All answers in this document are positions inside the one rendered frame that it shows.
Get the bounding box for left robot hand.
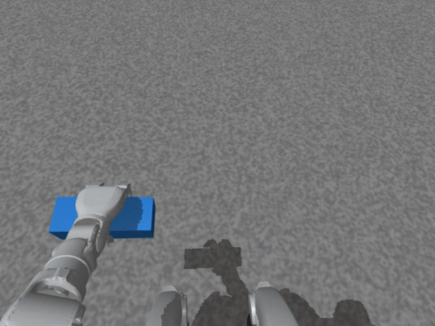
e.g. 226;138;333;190
75;182;132;246

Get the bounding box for carton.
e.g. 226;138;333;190
48;197;156;240

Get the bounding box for left robot arm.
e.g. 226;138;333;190
0;214;110;326

